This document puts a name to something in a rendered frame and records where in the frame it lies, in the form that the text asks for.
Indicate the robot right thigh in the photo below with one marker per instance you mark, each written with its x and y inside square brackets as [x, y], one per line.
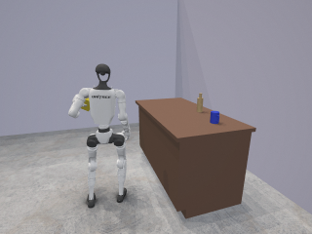
[119, 141]

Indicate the right robot forearm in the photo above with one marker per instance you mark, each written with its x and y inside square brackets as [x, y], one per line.
[125, 124]

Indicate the robot right upper arm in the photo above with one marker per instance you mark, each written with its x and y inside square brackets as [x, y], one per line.
[121, 104]

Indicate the robot left upper arm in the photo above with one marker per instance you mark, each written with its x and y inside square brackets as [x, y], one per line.
[83, 94]

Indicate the robot right hand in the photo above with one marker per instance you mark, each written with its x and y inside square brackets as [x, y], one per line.
[127, 134]

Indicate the table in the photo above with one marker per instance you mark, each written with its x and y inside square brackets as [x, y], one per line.
[202, 166]

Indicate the sponge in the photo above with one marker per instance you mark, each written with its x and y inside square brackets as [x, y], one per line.
[87, 101]

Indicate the robot left hand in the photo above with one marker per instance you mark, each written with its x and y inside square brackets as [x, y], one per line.
[84, 105]

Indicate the right robot shin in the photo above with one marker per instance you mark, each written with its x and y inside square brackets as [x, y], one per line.
[121, 175]

